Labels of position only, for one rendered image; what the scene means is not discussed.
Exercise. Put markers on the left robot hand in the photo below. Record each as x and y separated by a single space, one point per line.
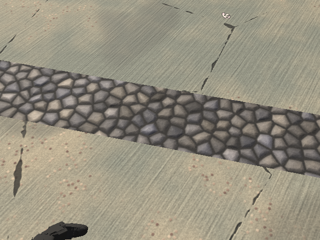
62 231

